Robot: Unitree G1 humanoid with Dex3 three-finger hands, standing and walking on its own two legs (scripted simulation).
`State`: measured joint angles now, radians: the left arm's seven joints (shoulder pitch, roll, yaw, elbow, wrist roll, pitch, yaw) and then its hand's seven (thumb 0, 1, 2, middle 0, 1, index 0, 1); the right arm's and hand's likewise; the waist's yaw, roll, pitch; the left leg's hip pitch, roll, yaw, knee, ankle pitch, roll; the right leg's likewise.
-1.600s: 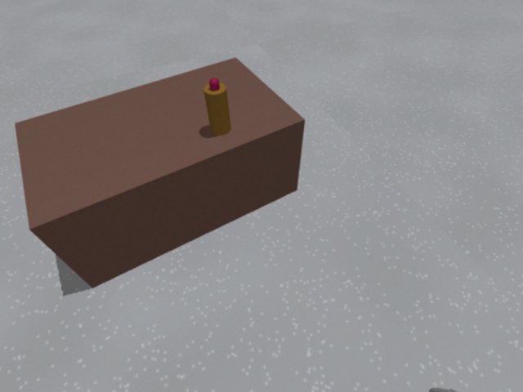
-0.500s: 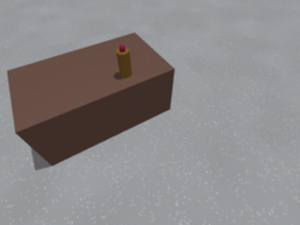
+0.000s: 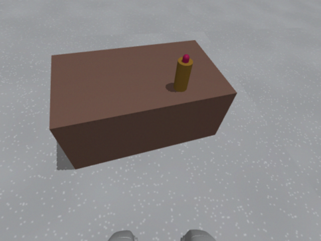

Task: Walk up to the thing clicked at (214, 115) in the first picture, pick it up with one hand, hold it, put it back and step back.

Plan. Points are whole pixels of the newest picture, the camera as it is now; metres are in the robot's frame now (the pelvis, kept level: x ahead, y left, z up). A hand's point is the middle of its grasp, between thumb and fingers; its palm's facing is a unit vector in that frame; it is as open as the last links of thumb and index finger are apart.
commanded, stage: walk up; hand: right
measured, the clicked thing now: (183, 72) +0.93 -0.15 -0.19
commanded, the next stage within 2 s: none
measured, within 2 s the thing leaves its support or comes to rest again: neither
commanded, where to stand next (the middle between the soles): +0.46 -0.07 m, yaw +16 degrees
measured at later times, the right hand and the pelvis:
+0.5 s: hand (258, 178) +0.30 -0.33 -0.13, palm faces -0.20 +0.90 -0.38, open 7.4 cm; pelvis +0.21 -0.07 +0.01, yaw +9 degrees
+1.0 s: hand (240, 120) +0.52 -0.32 -0.10, palm faces -0.24 +0.86 -0.44, open 7.4 cm; pelvis +0.37 -0.09 +0.01, yaw +14 degrees
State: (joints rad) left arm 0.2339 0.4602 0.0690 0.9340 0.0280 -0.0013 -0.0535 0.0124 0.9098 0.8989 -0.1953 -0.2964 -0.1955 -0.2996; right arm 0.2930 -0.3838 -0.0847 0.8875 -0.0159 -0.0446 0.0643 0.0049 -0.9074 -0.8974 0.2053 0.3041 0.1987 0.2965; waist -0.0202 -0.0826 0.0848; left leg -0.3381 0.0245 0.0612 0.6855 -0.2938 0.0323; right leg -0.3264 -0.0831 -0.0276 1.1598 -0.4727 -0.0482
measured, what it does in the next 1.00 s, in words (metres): walks ahead: right foot, then left foot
